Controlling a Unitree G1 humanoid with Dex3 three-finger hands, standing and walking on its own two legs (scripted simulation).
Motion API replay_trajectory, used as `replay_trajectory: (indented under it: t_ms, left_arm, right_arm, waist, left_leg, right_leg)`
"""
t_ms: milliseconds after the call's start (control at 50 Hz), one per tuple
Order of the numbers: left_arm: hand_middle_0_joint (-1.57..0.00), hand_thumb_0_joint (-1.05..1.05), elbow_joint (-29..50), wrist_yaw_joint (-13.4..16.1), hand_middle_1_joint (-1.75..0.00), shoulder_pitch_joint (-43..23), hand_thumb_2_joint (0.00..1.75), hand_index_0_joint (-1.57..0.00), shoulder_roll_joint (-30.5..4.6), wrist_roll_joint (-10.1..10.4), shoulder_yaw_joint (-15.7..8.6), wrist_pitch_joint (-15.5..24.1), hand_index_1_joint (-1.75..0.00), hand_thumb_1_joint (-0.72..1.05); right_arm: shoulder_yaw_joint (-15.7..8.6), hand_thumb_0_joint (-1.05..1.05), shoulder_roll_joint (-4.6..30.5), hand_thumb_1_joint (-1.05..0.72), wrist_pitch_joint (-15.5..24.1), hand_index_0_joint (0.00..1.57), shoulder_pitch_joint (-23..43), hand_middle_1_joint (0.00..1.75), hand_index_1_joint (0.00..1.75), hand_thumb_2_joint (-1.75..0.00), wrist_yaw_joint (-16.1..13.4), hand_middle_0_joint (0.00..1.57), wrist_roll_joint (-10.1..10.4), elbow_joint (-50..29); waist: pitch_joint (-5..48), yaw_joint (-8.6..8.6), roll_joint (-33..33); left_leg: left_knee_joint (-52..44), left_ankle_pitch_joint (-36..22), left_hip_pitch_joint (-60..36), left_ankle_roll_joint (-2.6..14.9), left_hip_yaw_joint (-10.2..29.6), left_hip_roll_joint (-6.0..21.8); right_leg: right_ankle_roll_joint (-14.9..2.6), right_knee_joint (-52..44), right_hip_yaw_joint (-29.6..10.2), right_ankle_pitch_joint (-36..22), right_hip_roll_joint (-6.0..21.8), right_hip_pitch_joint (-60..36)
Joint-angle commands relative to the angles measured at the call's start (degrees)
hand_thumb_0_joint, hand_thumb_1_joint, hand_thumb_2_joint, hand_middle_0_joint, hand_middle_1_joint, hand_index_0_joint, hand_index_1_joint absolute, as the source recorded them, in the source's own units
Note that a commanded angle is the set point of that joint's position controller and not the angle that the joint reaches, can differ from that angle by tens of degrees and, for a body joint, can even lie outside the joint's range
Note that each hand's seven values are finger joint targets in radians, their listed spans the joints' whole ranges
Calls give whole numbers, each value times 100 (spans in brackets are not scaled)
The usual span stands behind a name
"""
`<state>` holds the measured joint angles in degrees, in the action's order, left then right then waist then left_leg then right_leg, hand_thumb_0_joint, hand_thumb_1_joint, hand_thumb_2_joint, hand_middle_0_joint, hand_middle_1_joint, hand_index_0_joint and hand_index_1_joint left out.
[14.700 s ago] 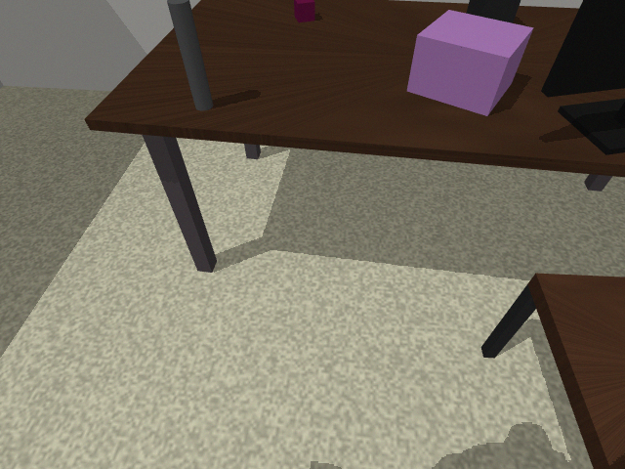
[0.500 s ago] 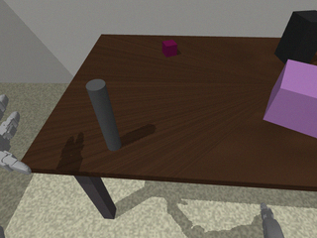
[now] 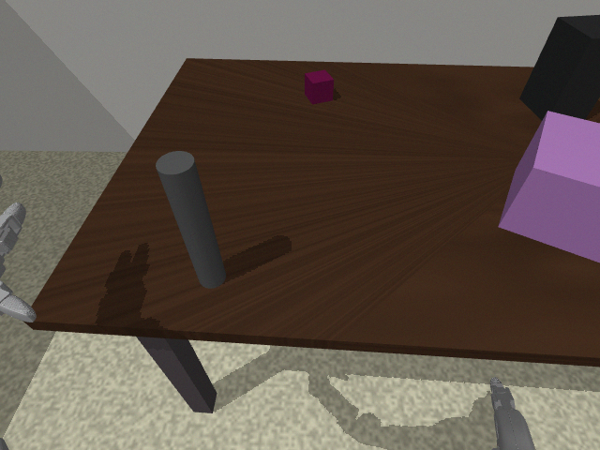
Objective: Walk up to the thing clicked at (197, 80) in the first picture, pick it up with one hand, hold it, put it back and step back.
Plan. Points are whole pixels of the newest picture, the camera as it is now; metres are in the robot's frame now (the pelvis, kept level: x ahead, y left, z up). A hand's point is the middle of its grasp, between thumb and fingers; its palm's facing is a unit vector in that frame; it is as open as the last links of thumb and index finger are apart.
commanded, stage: go down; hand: left
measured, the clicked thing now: (197, 229) +0.41 +0.16 +0.07
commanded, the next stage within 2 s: approach in 1.42 s
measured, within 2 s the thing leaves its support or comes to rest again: neither
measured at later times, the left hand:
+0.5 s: hand (16, 241) +0.34 +0.35 +0.14, palm faces +0.10 -1.00 +0.00, open 17.6 cm
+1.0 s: hand (10, 248) +0.33 +0.35 +0.14, palm faces +0.09 -1.00 -0.02, open 17.4 cm
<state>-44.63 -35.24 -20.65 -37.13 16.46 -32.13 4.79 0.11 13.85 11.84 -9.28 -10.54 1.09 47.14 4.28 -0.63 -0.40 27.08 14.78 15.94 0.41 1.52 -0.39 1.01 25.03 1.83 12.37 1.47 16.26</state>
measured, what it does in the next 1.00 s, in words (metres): stands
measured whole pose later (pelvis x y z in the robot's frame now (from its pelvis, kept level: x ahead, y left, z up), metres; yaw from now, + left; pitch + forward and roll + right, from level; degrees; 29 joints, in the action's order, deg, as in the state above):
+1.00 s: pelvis +0.00 +0.01 +0.00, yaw +0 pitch +6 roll -1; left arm -48.6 -37.3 -22.5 -39.9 15.6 -33.4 6.2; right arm 1.1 13.8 12.6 -10.2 -10.7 0.7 44.7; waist 5.9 -1.6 0.1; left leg 29.8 16.2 19.2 0.7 1.7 -0.3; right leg 1.3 26.1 1.9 12.9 1.4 18.7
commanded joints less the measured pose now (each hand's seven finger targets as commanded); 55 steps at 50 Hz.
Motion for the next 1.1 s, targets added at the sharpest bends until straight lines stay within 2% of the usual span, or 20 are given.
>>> replay_trajectory:
  t_ms: [0, 20, 60, 140, 180, 200, 380, 420, 460, 500, 540, 600, 660, 700, 800, 860, 940, 1000, 1040, 1080]
  left_arm:
    - [-4, 0, 1226, -66, -3, -2132, 6, -4, -2310, 221, -513, 386, -4, -58]
    - [-4, 0, 899, -81, -3, -1913, 6, -4, -2279, 195, -535, 354, -4, -57]
    - [-4, 0, 1067, -100, -4, -2009, 6, -4, -2306, 204, -509, 392, -5, -58]
    - [-4, 0, 928, -144, -3, -2116, 5, -3, -2398, 182, -529, 425, -4, -57]
    - [-4, 0, 804, -140, -3, -2138, 6, -3, -2436, 147, -519, 435, -5, -56]
    - [-4, 0, 645, -171, -3, -2014, 7, -3, -2399, 154, -497, 428, -5, -57]
    - [-5, 0, 448, -181, -3, -2402, 6, -4, -2639, 109, -521, 513, -5, -57]
    - [-4, 0, 91, -183, -4, -2163, 7, -3, -2577, 90, -496, 508, -5, -56]
    - [-4, 0, 595, -166, -3, -2543, 6, -3, -2891, 106, -677, 606, -4, -55]
    - [-4, 0, 529, -195, -2, -2422, 6, -3, -2763, 69, -546, 575, -3, -53]
    - [-4, 0, 345, -207, -3, -2212, 6, -3, -2544, 87, -512, 551, -4, -53]
    - [-4, 0, 497, -206, -3, -2319, 6, -3, -2750, 103, -574, 560, -4, -54]
    - [-3, 0, 339, -207, -3, -2062, 6, -3, -2571, 82, -520, 504, -4, -52]
    - [-3, 0, 597, -216, -3, -2184, 7, -2, -2725, 143, -644, 571, -4, -51]
    - [-3, 0, 449, -228, -4, -2012, 7, -3, -2375, 159, -465, 520, -5, -52]
    - [-3, 0, 954, -208, -3, -2293, 8, -2, -2770, 126, -664, 575, -4, -48]
    - [-3, 0, 823, -195, -3, -2113, 7, -2, -2479, 113, -508, 479, -4, -49]
    - [-2, 0, 800, -181, -3, -2118, 8, -2, -2476, 90, -481, 414, -3, -45]
    - [-2, 0, 762, -164, -3, -2152, 8, -2, -2319, 88, -313, 389, -4, -47]
    - [-2, 0, 834, -185, -3, -2208, 7, -2, -2314, 139, -384, 418, -3, -46]
  right_arm:
    - [-318, 0, 987, 55, 324, 5, 639, 5, 5, -5, -102, 5, 7, -859]
    - [-132, 0, 738, 55, 288, 5, 438, 5, 5, -5, -79, 5, 2, -593]
    - [-293, 0, 967, 55, 313, 5, 608, 5, 5, -5, -92, 5, -8, -789]
    - [-171, 0, 805, 54, 328, 5, 525, 5, 5, -5, -82, 5, -5, -710]
    - [-313, 0, 996, 54, 361, 5, 579, 5, 5, -5, -113, 5, -19, -818]
    - [-127, 0, 784, 54, 328, 5, 468, 5, 5, -5, -97, 5, -11, -752]
    - [-267, 0, 1018, 55, 350, 5, 672, 5, 5, -5, -135, 5, -30, -972]
    - [-50, 0, 778, 55, 321, 5, 530, 5, 5, -5, -92, 5, -23, -708]
    - [-250, 0, 1006, 55, 347, 5, 624, 5, 5, -5, -101, 5, -30, -864]
    - [-308, 0, 1043, 54, 354, 5, 520, 5, 5, -5, -99, 5, -33, -844]
    - [-24, 0, 710, 54, 371, 5, 629, 5, 5, -5, -53, 5, -27, -963]
    - [-268, 0, 978, 54, 341, 5, 534, 5, 5, -5, -107, 5, -27, -821]
    - [-59, 0, 758, 54, 357, 5, 585, 5, 5, -5, -74, 5, -15, -940]
    - [-292, 0, 1035, 55, 349, 5, 557, 5, 5, -5, -121, 5, -15, -1033]
    - [-101, 0, 802, 54, 344, 5, 428, 5, 5, -5, -82, 5, -14, -945]
    - [-233, 0, 967, 55, 357, 5, 462, 5, 5, -5, -99, 5, -31, -1067]
    - [-249, 0, 940, 54, 344, 5, 386, 5, 5, -5, -99, 5, -20, -958]
    - [-129, 0, 820, 55, 370, 5, 489, 5, 5, -5, -90, 5, -18, -1084]
    - [-337, 0, 1021, 55, 360, 5, 383, 5, 5, -5, -94, 5, -14, -992]
    - [-138, 0, 878, 55, 403, 5, 405, 5, 5, -5, -62, 5, -18, -1191]
  waist:
    - [1419, -60, -608]
    - [1339, -23, -623]
    - [1324, -6, -613]
    - [1281, -53, -748]
    - [1321, -97, -617]
    - [1336, -97, -640]
    - [1647, -182, -616]
    - [1335, -103, -611]
    - [1687, -52, -826]
    - [1751, -115, -914]
    - [1635, -69, -669]
    - [1725, -111, -807]
    - [1443, -63, -629]
    - [1554, -124, -627]
    - [1404, -118, -686]
    - [1779, -85, -833]
    - [1609, -125, -860]
    - [1352, -93, -685]
    - [1172, -163, -731]
    - [1327, -99, -798]
  left_leg:
    - [-240, -1683, -766, 36, 21, -38]
    - [-213, -1855, -702, 22, 19, -34]
    - [-235, -1842, -688, -1, 41, -11]
    - [-229, -1713, -659, 13, 15, -37]
    - [-204, -1712, -652, 11, 49, -11]
    - [-189, -1702, -649, 15, 34, -24]
    - [-69, -1771, -640, 34, 38, -44]
    - [-81, -1686, -446, 10, 72, -14]
    - [-63, -1714, -568, -15, 78, -18]
    - [-32, -1882, -755, -23, 85, 6]
    - [-1, -2027, -582, -10, 92, 18]
    - [28, -1988, -615, 10, 47, -27]
    - [-40, -1787, -442, 19, 44, -32]
    - [-39, -1762, -543, 21, 46, -24]
    - [-33, -1776, -522, 1, 68, 3]
    - [52, -2039, -700, 7, 61, -17]
    - [-14, -2038, -745, -26, 87, 17]
    - [-49, -1813, -547, 0, 77, 3]
    - [-145, -1469, -484, -11, 87, 21]
    - [-150, -1456, -561, -40, 130, 54]
  right_leg:
    - [-193, -186, 100, -1299, -135, -339]
    - [-204, -159, 101, -1395, -138, -321]
    - [-220, -148, 114, -1338, -157, -295]
    - [-216, -165, 104, -1269, -141, -275]
    - [-212, -142, 108, -1258, -158, -187]
    - [-210, -163, 106, -1248, -152, -214]
    - [-200, -90, 81, -1367, -138, -195]
    - [-220, -85, 104, -1206, -168, -52]
    - [-234, -58, 92, -1211, -153, -116]
    - [-240, -48, 105, -1297, -170, -80]
    - [-229, -30, 121, -1409, -182, -160]
    - [-224, -35, 77, -1454, -145, -157]
    - [-221, -66, 98, -1310, -161, -124]
    - [-209, -70, 114, -1293, -170, -132]
    - [-226, -39, 119, -1210, -178, 19]
    - [-216, -16, 106, -1453, -146, -138]
    - [-241, -25, 127, -1350, -169, -52]
    - [-219, -64, 156, -1252, -173, -76]
    - [-235, -68, 140, -986, -186, 126]
    - [-239, -50, 195, -909, -212, 86]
